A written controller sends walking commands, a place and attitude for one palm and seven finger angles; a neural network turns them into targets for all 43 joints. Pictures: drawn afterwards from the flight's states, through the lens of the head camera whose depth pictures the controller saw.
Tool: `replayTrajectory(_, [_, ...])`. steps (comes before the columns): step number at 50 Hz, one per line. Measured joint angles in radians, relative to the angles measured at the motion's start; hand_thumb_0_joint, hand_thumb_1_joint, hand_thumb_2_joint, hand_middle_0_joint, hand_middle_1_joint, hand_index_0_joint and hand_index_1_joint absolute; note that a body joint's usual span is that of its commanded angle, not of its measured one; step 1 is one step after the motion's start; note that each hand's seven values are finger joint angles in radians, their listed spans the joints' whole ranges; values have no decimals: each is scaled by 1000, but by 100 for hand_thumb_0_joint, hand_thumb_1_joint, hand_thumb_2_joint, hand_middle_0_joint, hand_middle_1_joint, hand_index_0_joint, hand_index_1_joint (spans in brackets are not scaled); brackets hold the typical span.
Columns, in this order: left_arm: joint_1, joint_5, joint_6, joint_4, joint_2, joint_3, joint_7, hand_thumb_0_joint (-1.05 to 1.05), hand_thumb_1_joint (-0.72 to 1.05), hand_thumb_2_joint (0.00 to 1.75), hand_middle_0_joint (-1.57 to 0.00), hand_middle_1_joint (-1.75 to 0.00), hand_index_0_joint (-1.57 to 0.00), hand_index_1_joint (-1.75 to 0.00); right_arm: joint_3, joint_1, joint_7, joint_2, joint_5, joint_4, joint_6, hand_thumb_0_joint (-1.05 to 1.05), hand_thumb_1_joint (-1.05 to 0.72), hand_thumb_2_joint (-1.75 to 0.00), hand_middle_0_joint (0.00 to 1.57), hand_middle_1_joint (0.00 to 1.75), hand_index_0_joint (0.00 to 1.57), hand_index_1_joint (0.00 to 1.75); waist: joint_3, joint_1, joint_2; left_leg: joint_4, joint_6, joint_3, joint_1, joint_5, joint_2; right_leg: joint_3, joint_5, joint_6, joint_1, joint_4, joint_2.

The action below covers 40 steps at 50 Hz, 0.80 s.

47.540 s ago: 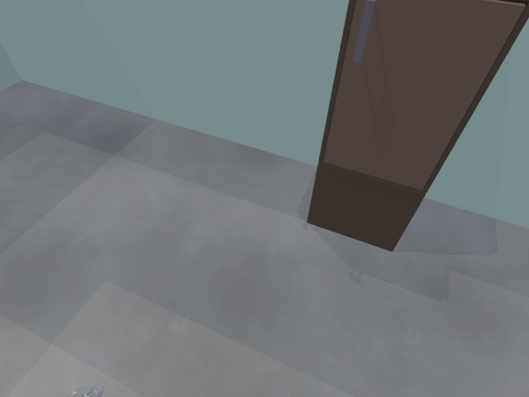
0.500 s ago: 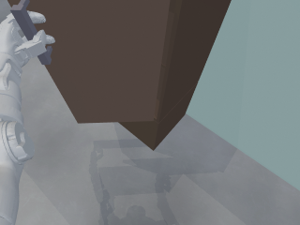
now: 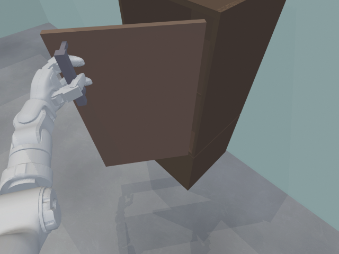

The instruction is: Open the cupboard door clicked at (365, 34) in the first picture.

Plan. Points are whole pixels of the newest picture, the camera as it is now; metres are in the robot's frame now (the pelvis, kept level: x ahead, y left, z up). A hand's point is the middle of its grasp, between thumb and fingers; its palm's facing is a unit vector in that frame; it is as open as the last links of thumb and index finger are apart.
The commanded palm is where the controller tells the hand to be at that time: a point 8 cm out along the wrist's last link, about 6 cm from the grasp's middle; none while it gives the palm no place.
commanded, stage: pull the door open along its arc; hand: left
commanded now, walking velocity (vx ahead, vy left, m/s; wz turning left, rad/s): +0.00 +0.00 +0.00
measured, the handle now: (73, 75) +0.50 +0.22 +0.17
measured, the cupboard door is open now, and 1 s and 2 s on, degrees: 54 73 94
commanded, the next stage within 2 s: open thumb and fingers to let go in 1.68 s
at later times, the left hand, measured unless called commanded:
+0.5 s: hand (87, 79) +0.48 +0.18 +0.17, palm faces +0.44 -0.90 -0.01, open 5.5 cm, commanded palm +0.42 +0.22 +0.17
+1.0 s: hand (96, 119) +0.35 +0.14 +0.17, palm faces +0.35 -0.94 +0.05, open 5.9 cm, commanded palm +0.32 +0.18 +0.17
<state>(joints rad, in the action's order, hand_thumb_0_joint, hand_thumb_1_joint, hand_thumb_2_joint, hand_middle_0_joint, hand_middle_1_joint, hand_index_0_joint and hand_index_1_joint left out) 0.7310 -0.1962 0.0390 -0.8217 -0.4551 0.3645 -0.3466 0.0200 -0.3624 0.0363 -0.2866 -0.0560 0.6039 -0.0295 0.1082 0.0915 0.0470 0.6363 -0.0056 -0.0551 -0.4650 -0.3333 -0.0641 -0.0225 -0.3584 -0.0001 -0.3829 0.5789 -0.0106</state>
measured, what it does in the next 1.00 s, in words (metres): stands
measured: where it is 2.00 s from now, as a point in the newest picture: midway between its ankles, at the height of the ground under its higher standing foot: outside the picture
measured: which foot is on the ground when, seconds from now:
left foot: down 0.00-1.00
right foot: down 0.00-1.00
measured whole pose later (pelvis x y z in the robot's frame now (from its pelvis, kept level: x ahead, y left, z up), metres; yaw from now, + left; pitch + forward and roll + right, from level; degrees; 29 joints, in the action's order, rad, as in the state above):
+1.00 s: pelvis +0.00 -0.01 +0.01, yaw +1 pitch +1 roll +0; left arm 0.28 -0.11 -0.17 -0.13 -0.03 0.12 0.28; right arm 0.00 -0.17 0.03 -0.23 -0.02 0.66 0.02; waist 0.07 -0.03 0.06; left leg 0.49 -0.02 -0.05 -0.23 -0.28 -0.05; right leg -0.03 -0.33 0.01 -0.16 0.47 0.00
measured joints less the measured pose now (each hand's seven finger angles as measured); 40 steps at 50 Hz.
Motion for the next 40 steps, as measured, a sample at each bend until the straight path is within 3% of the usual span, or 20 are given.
replayTrajectory(3, [76, 10, -40, -36, 62, -1, 128, -1, 69, 77, -37, -135, -38, -135, 0, 43, 3, 7, 10, 10, 19, 1, -90, -90, 20, 30, 20, 30, -7, -22, -6, 10, -2, 21, -15, 7, 6, -21, -2, 2, -5, 10, 5])
replayTrajectory(6, [137, 74, -46, -54, 115, -1, 302, -3, 67, 78, -37, -135, -39, -135, -1, 82, -9, 16, 30, 19, 33, 1, -90, -90, 20, 30, 20, 30, -10, -29, -9, 18, -5, 37, -40, 18, 10, -36, 1, 5, -26, 21, 8])
replayTrajectory(12, [228, 158, -18, -133, 171, 8, 560, -3, 69, 82, -37, -135, -39, -135, -1, 99, -25, 47, 60, 53, 40, 0, -90, -90, 20, 30, 20, 30, -12, -22, -11, 23, -12, 50, -71, 33, 9, -48, 7, 12, -57, 35, 5])
replayTrajectory(15, [261, 195, 0, -185, 171, 9, 629, -2, 73, 84, -37, -135, -39, -135, 0, 78, -30, 58, 71, 77, 36, 0, -90, -90, 20, 30, 20, 30, -12, -8, -8, 25, -15, 53, -81, 37, 7, -51, 8, 16, -68, 41, 3])
replayTrajectory(19, [284, 206, 39, -246, 147, 20, 653, -2, 75, 86, -37, -135, -38, -135, -6, 27, -27, 60, 77, 114, 33, 0, -90, -90, 20, 30, 20, 30, -19, 6, -1, 24, -17, 51, -84, 40, 3, -49, 10, 19, -74, 44, 0])
replayTrajectory(29, [206, 179, 113, -223, 108, 44, 603, -1, 76, 84, -37, -135, -36, -135, -36, -98, -28, 27, 69, 173, 24, 1, -90, -90, 20, 30, 20, 30, -26, 23, 9, -8, -20, 29, -51, 47, -10, -27, 25, 24, -54, 16, -12])
replayTrajectory(34, [85, 148, 86, -68, 151, 28, 594, 0, 77, 83, -36, -135, -35, -135, -51, -109, -31, 19, 57, 165, 25, 1, -90, -90, 20, 30, 20, 29, -23, 9, 10, -42, -20, 14, -1, 51, -13, -12, 35, 24, -9, -20, -16])
replayTrajectory(40, [-121, 110, 1, 220, 246, -40, 596, 0, 77, 81, -35, -135, -34, -133, -57, -46, -32, 23, 40, 135, 42, 1, -90, -90, 20, 30, 20, 29, -17, -33, 13, -85, -18, -1, 82, 52, -9, 2, 41, 20, 69, -62, -12])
